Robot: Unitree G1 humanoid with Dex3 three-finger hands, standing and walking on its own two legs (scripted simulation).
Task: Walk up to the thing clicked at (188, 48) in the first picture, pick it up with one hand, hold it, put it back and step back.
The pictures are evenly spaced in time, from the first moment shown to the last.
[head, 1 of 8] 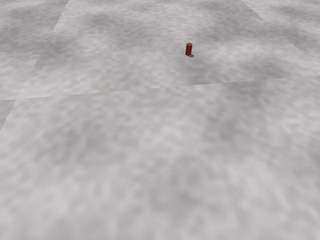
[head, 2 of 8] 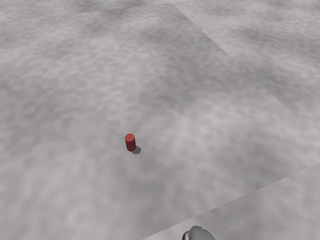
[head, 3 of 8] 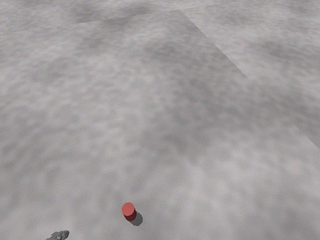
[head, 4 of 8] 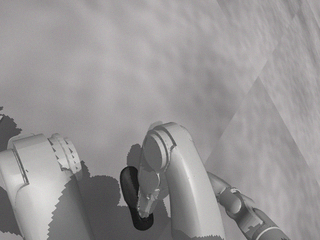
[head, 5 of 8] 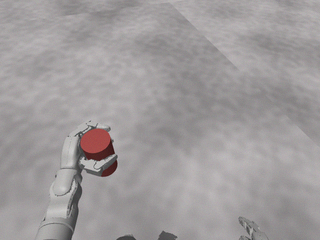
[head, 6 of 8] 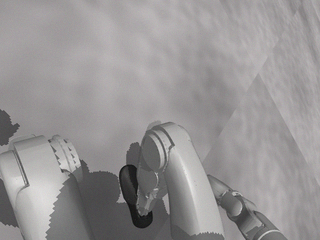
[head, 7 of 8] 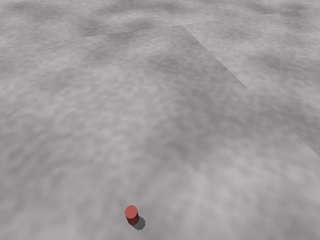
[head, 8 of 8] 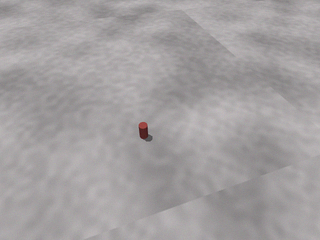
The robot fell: no
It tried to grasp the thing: yes
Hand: left
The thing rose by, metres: 0.69
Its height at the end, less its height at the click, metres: +0.00
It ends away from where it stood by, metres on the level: 0.01
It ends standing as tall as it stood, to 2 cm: yes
